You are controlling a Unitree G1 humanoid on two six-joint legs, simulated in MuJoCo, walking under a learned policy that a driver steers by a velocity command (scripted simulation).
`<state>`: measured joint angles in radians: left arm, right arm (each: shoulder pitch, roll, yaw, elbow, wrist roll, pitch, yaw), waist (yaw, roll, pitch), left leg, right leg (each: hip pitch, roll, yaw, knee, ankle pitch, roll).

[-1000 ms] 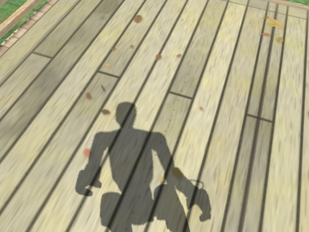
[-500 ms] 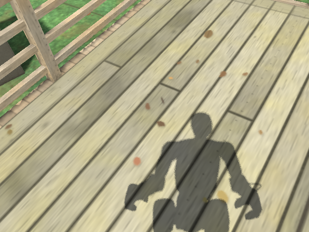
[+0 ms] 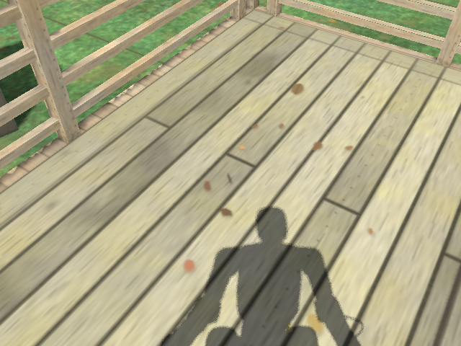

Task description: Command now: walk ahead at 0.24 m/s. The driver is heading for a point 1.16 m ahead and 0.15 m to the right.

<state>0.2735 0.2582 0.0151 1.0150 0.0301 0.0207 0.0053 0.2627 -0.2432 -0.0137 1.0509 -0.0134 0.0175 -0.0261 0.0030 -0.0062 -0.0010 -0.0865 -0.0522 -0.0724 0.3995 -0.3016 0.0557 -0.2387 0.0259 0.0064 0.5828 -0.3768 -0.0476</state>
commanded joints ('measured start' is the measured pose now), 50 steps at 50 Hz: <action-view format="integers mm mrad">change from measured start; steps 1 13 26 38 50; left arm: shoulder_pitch -94 114 277 119 -282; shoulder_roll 78 101 64 18 -11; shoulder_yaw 16 36 11 28 14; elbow -86 -29 66 -17 -161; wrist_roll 5 -13 -12 5 -9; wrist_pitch -35 -101 -119 -90 -62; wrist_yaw -11 -8 9 -19 -38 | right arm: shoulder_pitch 39 -52 -372 -18 242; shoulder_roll -173 -78 -33 -32 -60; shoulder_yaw -44 -31 -3 -35 -23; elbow -18 -74 -224 -82 -2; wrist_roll -10 -20 -7 -1 3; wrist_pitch -17 -78 -58 -108 -123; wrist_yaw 2 61 60 31 19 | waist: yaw -31 -6 42 27 -50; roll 143 -45 -91 30 61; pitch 181 144 150 46 106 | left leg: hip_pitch -82 -582 -504 -77 50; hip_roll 326 122 62 276 197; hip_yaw -402 27 194 -192 28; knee -312 642 225 -246 -276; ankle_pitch -426 33 239 142 541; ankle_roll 193 44 10 174 110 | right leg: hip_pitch -248 217 277 -250 -395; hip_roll -44 -282 -217 -110 -100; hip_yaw -9 365 56 53 -85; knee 180 -504 -452 615 131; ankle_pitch -68 -105 726 108 391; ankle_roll -14 -126 -128 -45 23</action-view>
